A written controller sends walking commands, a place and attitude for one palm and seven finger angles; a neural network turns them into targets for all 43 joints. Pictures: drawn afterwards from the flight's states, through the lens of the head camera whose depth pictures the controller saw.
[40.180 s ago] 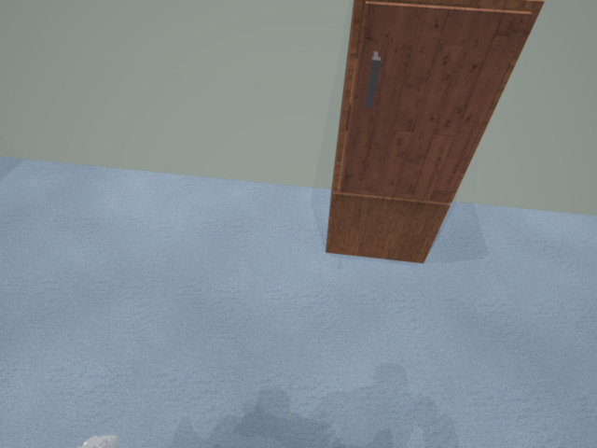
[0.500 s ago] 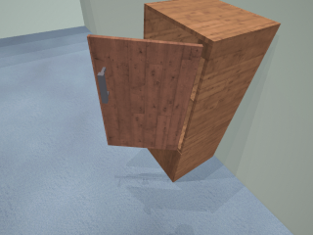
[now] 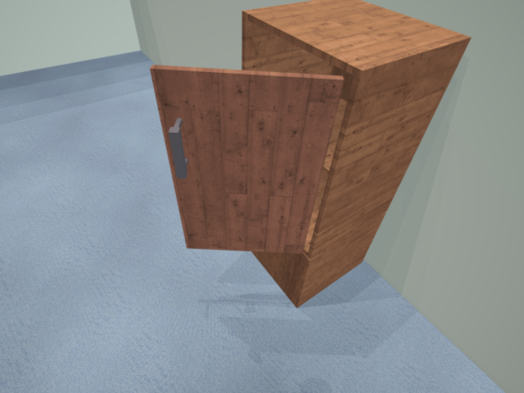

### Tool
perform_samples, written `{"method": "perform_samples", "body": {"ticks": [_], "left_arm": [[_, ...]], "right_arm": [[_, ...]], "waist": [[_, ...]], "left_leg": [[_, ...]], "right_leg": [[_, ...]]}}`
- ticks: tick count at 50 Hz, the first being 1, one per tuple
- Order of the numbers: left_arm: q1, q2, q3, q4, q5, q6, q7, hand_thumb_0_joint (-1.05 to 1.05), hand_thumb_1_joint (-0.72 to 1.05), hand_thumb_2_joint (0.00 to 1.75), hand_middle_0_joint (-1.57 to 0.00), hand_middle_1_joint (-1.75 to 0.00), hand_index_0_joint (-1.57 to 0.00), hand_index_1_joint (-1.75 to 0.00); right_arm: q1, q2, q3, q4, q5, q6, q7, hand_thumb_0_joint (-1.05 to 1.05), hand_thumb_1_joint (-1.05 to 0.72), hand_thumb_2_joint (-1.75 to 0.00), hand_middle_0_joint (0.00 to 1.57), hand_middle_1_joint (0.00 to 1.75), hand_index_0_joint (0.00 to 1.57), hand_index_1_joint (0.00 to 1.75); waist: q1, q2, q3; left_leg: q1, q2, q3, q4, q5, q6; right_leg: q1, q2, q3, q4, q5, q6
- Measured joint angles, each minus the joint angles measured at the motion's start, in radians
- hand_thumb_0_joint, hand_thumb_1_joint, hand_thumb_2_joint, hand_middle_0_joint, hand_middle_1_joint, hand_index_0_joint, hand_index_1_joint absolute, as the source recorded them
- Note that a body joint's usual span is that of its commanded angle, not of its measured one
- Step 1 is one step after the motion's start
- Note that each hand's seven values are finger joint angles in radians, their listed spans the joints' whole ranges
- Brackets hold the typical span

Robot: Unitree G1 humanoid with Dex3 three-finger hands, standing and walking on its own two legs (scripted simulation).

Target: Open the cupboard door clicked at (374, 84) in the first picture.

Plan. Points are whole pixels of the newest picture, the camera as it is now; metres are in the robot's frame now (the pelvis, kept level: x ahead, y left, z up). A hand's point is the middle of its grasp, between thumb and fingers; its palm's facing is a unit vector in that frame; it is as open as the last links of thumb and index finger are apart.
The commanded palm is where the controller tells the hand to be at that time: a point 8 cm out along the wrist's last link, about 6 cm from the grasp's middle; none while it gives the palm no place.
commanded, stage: look again from close up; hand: left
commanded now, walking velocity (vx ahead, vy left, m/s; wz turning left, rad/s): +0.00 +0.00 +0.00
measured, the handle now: (180, 148) +0.60 +0.22 +0.04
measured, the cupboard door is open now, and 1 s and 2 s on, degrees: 53 53 53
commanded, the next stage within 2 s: shuffle to correct the standing spot in 0.46 s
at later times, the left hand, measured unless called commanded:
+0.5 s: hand out of the picture -0.01 +0.14 -0.18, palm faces +0.03 -0.99 -0.14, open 7.4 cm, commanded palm none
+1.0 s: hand out of the picture +0.01 +0.14 -0.18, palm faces +0.03 -0.99 -0.13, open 7.4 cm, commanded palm none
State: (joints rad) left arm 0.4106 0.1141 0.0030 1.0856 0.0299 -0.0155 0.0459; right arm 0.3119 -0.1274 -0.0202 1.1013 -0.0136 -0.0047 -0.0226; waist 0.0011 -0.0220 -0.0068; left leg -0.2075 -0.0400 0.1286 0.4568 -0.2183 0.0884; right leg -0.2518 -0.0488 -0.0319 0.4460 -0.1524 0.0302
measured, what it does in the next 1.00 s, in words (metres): shifts its weight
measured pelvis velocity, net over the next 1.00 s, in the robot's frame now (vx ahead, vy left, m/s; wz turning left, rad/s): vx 0.06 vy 0.00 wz -0.02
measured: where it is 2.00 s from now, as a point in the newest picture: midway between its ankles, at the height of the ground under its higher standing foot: outside the picture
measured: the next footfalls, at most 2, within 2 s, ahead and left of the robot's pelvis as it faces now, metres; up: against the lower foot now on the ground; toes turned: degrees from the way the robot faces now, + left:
none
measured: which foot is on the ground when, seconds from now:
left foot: down 0.00-1.00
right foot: down 0.00-1.00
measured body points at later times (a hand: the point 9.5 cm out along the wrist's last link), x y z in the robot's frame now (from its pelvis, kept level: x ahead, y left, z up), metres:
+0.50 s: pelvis +0.01 +0.00 +0.00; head +0.01 +0.01 +0.45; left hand -0.01 +0.19 -0.16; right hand -0.01 -0.21 -0.16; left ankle +0.03 +0.06 -0.74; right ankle +0.06 -0.14 -0.74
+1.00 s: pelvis +0.06 +0.00 +0.00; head +0.06 +0.01 +0.45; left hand +0.01 +0.19 -0.17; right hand +0.03 -0.21 -0.16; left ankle +0.03 +0.06 -0.74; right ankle +0.06 -0.14 -0.74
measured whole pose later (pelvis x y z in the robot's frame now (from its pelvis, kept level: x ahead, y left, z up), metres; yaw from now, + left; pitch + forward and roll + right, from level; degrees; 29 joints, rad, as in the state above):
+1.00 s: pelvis +0.06 +0.00 +0.00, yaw -1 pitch -2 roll +0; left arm 0.40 0.09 0.00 1.10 0.01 -0.01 0.05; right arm 0.33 -0.10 0.00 1.13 0.00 -0.02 -0.05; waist -0.01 -0.02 0.03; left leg -0.12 -0.03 0.14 0.45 -0.30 0.07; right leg -0.19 -0.03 0.00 0.48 -0.25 0.03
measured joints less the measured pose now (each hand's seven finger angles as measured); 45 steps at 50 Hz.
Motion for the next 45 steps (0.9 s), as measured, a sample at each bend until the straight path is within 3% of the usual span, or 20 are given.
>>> {"method": "perform_samples", "body": {"ticks": [30, 39, 45], "left_arm": [[-0.043, -0.015, -0.011, 0.009, -0.007, -0.003, 0.0, 0.01, 0.91, 0.9, -0.2, -0.3, -0.2, -0.3], [0.011, -0.016, 0.013, -0.004, 0.003, 0.0, -0.018, 0.01, 0.91, 0.9, -0.2, -0.3, -0.2, -0.3], [0.026, -0.019, 0.008, 0.021, -0.007, 0.0, -0.007, 0.01, 0.91, 0.9, -0.2, -0.3, -0.2, -0.3]], "right_arm": [[0.006, 0.019, 0.014, 0.037, 0.002, -0.003, -0.002, 0.0, -0.91, -0.9, 0.2, 0.3, 0.2, 0.3], [0.048, 0.005, 0.003, 0.029, -0.006, 0.008, 0.004, 0.0, -0.91, -0.9, 0.2, 0.3, 0.2, 0.3], [0.048, 0.004, 0.012, 0.034, 0.002, -0.012, -0.014, 0.0, -0.91, -0.9, 0.2, 0.3, 0.2, 0.3]], "waist": [[-0.009, 0.001, 0.02], [0.003, 0.01, -0.005], [0.0, 0.004, 0.011]], "left_leg": [[0.046, 0.005, 0.004, -0.042, -0.005, -0.01], [0.031, 0.018, 0.006, 0.037, -0.079, -0.012], [0.061, 0.018, 0.015, 0.037, -0.106, -0.012]], "right_leg": [[0.036, 0.009, 0.006, -0.027, -0.011, -0.004], [0.02, 0.023, 0.015, 0.048, -0.092, -0.024], [0.039, 0.023, 0.027, 0.06, -0.11, -0.004]]}}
